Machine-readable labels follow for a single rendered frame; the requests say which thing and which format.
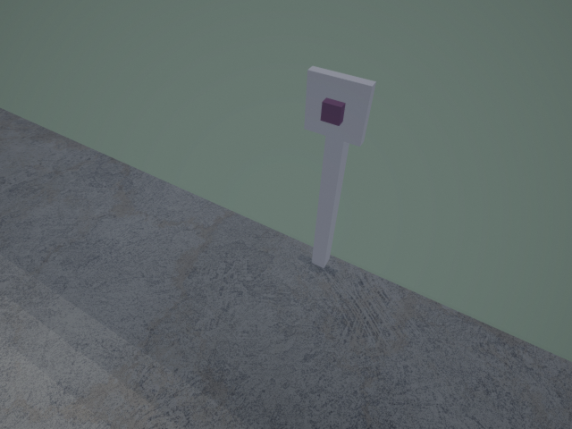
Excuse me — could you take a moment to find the panel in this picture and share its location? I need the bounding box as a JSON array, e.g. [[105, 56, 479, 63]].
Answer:
[[304, 66, 376, 268]]

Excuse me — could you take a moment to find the button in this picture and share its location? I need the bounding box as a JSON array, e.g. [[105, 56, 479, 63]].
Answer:
[[321, 98, 346, 126]]

